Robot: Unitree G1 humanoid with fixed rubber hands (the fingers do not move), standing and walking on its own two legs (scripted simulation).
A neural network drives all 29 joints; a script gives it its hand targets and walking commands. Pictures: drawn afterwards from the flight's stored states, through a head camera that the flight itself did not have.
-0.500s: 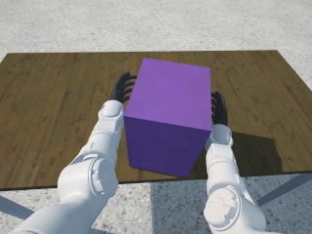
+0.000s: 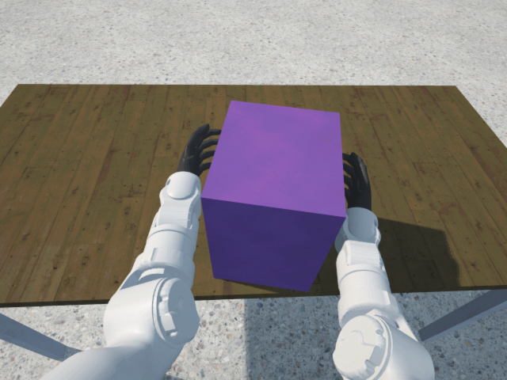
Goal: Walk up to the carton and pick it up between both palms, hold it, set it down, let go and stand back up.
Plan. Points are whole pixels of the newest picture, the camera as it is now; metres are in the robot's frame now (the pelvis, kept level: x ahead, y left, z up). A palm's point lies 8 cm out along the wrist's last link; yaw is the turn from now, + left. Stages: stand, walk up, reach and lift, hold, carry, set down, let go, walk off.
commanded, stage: reach and lift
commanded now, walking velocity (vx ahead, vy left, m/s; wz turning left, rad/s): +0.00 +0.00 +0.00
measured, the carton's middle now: (271, 201) +0.41 -0.03 +0.02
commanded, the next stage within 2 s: none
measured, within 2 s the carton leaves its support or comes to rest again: leaves its support in 1.16 s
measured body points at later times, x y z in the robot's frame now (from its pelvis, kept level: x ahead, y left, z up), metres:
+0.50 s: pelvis +0.00 +0.00 +0.00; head +0.03 +0.03 +0.45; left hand +0.44 +0.11 +0.09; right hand +0.38 -0.17 +0.07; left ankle -0.02 +0.10 -0.75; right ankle -0.01 -0.12 -0.75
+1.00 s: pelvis +0.00 +0.00 +0.00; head +0.03 +0.02 +0.45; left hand +0.43 +0.11 +0.10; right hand +0.38 -0.17 +0.07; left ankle -0.02 +0.10 -0.75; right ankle -0.01 -0.12 -0.75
